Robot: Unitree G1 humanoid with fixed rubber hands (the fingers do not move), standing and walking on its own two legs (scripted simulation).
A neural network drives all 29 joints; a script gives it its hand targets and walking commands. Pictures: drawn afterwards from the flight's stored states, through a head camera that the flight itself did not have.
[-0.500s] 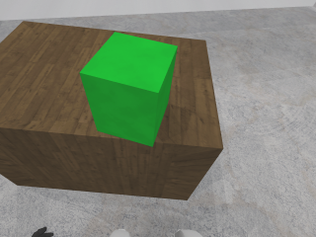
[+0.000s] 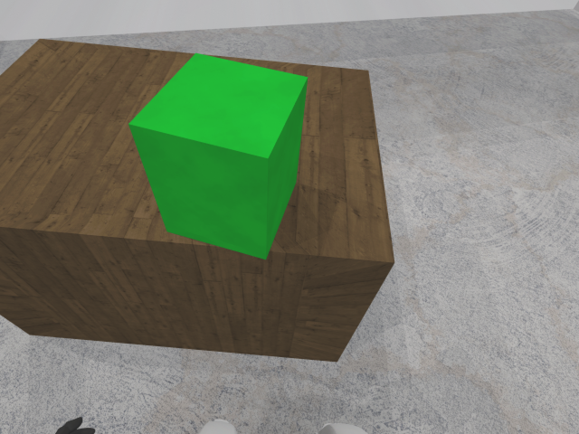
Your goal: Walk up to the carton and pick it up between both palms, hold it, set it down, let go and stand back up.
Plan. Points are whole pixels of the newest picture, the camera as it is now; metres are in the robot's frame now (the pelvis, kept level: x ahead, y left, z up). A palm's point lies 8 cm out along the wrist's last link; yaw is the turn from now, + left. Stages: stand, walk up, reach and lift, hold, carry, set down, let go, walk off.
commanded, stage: walk up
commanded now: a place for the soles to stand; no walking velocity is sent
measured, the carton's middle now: (232, 160) +0.56 +0.10 +0.03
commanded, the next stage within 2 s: none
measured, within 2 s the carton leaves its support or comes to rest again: neither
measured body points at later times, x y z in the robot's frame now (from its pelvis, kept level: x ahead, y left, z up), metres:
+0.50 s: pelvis -0.01 -0.01 +0.01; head +0.02 +0.02 +0.45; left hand +0.09 +0.30 -0.12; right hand +0.06 -0.33 -0.09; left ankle +0.02 +0.16 -0.70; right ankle -0.01 -0.11 -0.68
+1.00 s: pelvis -0.01 -0.01 +0.01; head +0.02 +0.01 +0.46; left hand +0.09 +0.30 -0.11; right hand +0.06 -0.33 -0.10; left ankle +0.01 +0.14 -0.70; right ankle +0.00 -0.12 -0.69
